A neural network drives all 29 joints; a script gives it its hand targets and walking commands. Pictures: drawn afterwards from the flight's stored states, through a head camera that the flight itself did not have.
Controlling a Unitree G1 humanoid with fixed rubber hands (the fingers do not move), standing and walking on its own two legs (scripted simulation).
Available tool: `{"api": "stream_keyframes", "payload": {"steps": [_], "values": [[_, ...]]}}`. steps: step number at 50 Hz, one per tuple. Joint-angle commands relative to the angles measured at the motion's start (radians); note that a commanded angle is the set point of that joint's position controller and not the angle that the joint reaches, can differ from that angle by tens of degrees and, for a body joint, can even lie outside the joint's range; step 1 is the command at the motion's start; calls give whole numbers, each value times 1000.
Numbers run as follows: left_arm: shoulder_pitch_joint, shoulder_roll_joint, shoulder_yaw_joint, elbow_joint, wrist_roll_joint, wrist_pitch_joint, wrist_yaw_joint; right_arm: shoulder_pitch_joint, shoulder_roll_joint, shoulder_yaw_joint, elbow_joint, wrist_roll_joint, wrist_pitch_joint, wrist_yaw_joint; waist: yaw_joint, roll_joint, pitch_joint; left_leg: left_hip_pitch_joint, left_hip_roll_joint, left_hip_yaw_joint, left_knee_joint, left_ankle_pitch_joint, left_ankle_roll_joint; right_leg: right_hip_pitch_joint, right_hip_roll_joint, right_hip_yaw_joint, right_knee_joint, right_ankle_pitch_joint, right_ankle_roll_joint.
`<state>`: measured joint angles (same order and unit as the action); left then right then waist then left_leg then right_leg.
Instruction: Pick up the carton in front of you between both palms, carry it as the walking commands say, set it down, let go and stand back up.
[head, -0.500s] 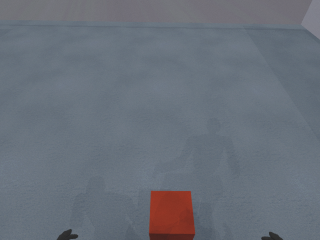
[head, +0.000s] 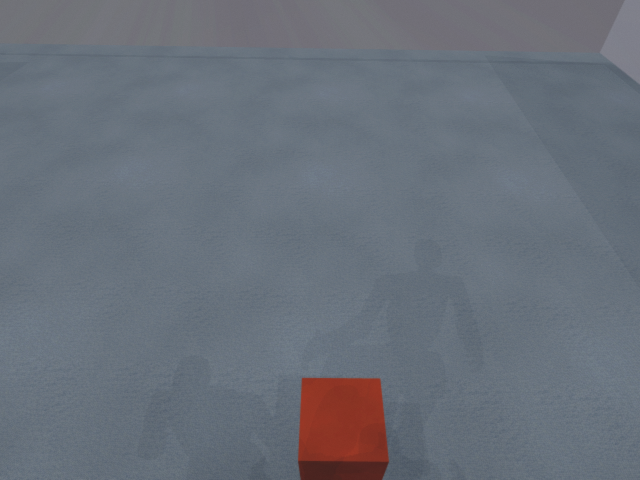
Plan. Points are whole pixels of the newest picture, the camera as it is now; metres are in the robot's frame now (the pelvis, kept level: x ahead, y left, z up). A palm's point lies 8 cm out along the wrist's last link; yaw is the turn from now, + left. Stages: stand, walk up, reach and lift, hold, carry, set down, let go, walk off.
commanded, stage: stand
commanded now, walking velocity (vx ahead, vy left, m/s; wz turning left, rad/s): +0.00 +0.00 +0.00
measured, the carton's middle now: (340, 434) +0.42 -0.02 -0.65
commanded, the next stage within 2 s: none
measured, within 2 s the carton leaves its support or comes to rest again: neither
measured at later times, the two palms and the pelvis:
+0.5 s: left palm out of the picture +0.07 +0.29 -0.11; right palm out of the picture +0.07 -0.29 -0.11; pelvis -0.01 +0.00 +0.00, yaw +0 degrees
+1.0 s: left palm out of the picture +0.07 +0.29 -0.10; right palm out of the picture +0.06 -0.30 -0.10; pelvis -0.01 +0.00 +0.00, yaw +0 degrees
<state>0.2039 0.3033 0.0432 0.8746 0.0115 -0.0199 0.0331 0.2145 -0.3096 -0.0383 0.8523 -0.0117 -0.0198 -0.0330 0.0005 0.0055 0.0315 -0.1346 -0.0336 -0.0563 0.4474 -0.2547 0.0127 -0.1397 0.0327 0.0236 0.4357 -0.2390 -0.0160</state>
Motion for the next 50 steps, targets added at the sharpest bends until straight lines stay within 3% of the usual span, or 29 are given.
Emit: {"api": "stream_keyframes", "payload": {"steps": [1, 50], "values": [[-21, 142, 28, -39, -2, -12, 3, -22, -141, -28, -39, 2, -13, -3, 0, -3, 2, -41, 110, -98, -88, 116, 0, -4, -114, 107, -83, 109, 4], [-51, 189, 10, 72, -14, -16, -2, -53, -187, -11, 92, 14, -17, -1, 1, -5, 1, -12, 134, -99, -151, 106, -5, 2, -137, 126, -141, 100, 1]]}}
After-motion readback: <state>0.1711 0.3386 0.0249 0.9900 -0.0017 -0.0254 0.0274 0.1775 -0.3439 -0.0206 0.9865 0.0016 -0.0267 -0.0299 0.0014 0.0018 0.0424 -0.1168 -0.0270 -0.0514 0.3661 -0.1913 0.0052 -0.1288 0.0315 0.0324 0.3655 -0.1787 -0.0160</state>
